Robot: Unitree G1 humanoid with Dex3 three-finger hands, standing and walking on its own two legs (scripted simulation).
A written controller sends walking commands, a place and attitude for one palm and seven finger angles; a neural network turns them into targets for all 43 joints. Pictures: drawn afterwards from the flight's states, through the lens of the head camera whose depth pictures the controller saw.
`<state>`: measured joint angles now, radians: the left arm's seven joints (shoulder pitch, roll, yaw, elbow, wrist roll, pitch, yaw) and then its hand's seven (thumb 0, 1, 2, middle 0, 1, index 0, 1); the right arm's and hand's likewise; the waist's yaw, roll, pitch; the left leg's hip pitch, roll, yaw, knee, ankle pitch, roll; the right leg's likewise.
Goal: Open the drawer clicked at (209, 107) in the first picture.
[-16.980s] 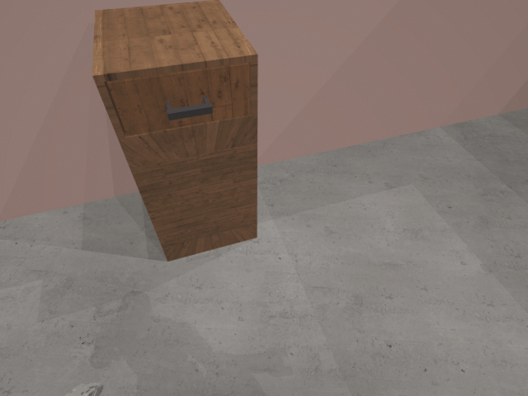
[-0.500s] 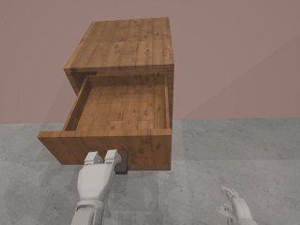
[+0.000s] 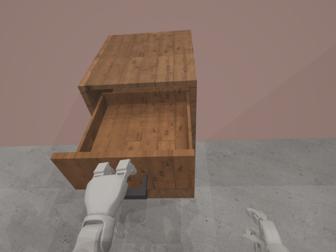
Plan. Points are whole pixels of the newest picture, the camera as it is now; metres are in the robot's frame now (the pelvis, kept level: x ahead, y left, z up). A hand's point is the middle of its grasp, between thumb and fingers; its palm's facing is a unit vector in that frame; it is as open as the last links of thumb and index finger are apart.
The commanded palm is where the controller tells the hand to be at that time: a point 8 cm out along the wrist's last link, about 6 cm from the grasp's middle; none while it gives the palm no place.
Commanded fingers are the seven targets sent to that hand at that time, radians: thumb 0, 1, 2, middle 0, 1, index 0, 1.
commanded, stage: lift the hand off the handle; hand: left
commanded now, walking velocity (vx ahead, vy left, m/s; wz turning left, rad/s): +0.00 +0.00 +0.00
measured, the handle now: (125, 186) +0.28 +0.16 +0.00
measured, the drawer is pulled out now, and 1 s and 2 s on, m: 0.29 0.29 0.29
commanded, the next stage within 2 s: draw the hand back to the body in 0.90 s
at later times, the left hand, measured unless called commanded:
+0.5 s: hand (110, 179) +0.24 +0.16 +0.10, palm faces +0.12 -0.19 -0.97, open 13.9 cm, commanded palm +0.20 +0.17 +0.16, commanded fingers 0.00 -0.50 0.30 -0.30 -1.20 -0.30 -1.20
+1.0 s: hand (105, 168) +0.24 +0.16 +0.14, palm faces +0.13 -0.21 -0.97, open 13.9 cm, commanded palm +0.20 +0.16 +0.20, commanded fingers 0.00 -0.50 0.30 -0.30 -1.20 -0.30 -1.20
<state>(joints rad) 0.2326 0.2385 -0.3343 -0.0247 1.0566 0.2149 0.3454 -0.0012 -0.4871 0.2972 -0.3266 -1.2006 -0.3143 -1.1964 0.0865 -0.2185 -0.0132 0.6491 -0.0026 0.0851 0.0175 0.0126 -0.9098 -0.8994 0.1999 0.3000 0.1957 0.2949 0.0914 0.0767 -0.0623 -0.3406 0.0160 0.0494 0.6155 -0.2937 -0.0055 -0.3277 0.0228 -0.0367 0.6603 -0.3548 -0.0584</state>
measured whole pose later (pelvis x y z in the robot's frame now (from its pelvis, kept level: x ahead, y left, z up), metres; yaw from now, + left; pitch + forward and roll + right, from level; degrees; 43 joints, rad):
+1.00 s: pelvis +0.00 +0.00 +0.02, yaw +0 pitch -5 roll +1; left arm 0.17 0.35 -0.28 -0.39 0.94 0.29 0.03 0.00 -0.49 0.30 -0.32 -1.20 -0.31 -1.20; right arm 0.00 -0.24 0.05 0.65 0.03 0.13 0.07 0.01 -0.91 -0.90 0.20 0.30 0.19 0.29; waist 0.11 0.14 -0.01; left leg -0.12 0.01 0.05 0.39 -0.20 0.00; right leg -0.10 0.03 -0.03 0.43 -0.25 -0.05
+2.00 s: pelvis +0.03 +0.02 +0.02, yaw +1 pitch -4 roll +0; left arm 0.52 0.29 0.18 -0.53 -0.04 -0.11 0.11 -0.01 -0.09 0.47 -0.29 -0.94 -0.28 -0.93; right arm 0.19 -0.21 0.04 0.63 0.00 -0.12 -0.06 0.01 -0.91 -0.90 0.20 0.30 0.20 0.30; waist 0.05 0.04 0.04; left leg -0.11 0.01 0.03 0.43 -0.25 0.01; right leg -0.06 0.03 -0.05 0.40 -0.27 -0.03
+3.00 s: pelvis +0.01 +0.02 +0.01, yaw +1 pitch +2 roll +0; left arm 0.63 0.37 0.32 -0.54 -0.05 -0.17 0.09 0.01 0.89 0.89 -0.22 -0.30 -0.21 -0.30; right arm 0.16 -0.24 -0.02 0.56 0.03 -0.03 -0.07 0.01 -0.91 -0.90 0.20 0.30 0.20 0.30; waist -0.01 0.04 0.03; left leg -0.28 0.01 0.03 0.49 -0.24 0.01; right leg -0.23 0.02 -0.05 0.46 -0.27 -0.03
